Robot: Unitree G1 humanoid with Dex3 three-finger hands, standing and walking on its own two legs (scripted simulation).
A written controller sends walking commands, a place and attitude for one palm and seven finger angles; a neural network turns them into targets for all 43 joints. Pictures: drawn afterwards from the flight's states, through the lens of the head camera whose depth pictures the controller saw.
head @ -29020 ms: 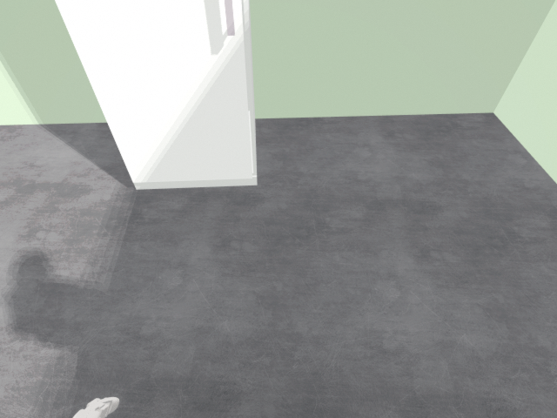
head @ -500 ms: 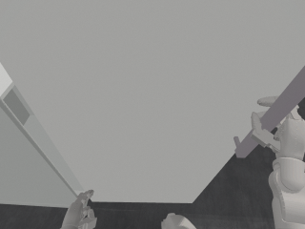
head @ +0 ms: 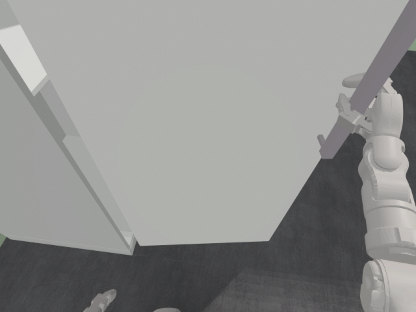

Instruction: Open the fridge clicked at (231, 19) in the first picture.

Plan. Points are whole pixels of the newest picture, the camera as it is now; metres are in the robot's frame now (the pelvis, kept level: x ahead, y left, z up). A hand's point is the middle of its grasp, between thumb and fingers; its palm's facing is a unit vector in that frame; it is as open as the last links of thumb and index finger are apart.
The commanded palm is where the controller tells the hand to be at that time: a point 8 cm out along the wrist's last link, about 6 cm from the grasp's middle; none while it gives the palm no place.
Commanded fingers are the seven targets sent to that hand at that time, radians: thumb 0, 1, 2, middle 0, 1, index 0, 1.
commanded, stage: stop walking and hold the door back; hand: right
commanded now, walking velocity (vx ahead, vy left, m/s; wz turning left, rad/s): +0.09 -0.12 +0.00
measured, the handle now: (372, 64) +0.48 -0.22 +0.25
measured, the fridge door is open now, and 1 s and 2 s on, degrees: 81 81 80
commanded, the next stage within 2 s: loosen the grip on the handle in 0.70 s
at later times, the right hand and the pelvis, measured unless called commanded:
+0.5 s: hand (345, 116) +0.44 -0.20 +0.17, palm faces +0.12 +0.98 -0.17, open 5.8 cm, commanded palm +0.39 -0.26 +0.15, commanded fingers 0.00 -0.90 -0.90 0.45 1.40 0.45 1.40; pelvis +0.03 -0.04 +0.00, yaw +4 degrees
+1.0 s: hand (352, 119) +0.42 -0.20 +0.17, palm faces +0.15 +0.98 -0.13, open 7.9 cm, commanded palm +0.39 -0.25 +0.17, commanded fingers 0.00 0.43 -0.26 0.44 1.38 0.44 1.38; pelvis +0.02 -0.03 +0.00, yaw +3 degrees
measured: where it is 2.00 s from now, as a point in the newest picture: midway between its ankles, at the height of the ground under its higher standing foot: outside the picture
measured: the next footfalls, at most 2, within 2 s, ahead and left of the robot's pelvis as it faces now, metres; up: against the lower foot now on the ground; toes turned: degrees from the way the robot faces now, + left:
right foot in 0.30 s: +0.10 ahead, -0.15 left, +0.00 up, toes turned -1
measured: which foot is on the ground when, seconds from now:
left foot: down 0.00-1.00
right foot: down 0.00-0.00, up 0.02-0.28, down 0.30-1.00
